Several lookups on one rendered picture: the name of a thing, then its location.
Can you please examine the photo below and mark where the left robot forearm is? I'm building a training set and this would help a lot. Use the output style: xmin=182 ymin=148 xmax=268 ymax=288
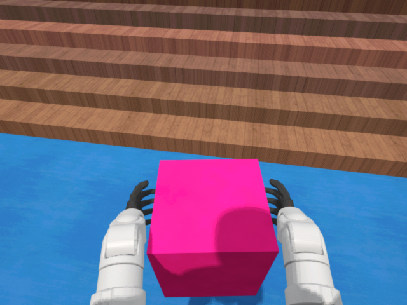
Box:
xmin=90 ymin=208 xmax=146 ymax=305

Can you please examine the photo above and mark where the right robot hand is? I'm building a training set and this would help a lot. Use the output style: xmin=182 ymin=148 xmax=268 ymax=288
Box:
xmin=265 ymin=179 xmax=294 ymax=225

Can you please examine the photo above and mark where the left robot hand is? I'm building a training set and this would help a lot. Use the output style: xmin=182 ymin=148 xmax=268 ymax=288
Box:
xmin=126 ymin=180 xmax=156 ymax=225

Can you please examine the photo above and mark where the right robot forearm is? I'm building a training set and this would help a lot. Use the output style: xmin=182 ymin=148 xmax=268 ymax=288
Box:
xmin=277 ymin=207 xmax=343 ymax=305

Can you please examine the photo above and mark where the carton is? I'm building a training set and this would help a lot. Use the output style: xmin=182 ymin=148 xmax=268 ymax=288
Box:
xmin=146 ymin=159 xmax=279 ymax=297

